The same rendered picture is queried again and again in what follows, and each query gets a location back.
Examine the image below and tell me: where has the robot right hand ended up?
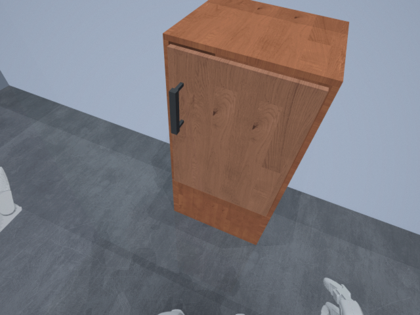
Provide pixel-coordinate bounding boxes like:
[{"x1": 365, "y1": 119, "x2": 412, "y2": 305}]
[{"x1": 321, "y1": 278, "x2": 364, "y2": 315}]

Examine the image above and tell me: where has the robot left hand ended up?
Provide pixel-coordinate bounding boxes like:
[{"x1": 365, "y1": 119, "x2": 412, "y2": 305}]
[{"x1": 0, "y1": 167, "x2": 22, "y2": 232}]

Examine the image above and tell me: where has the handle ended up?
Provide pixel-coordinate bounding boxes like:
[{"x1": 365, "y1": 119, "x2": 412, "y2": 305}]
[{"x1": 169, "y1": 82, "x2": 184, "y2": 135}]

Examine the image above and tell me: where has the cupboard door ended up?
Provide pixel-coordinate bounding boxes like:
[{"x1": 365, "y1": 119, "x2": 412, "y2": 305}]
[{"x1": 167, "y1": 44, "x2": 329, "y2": 217}]

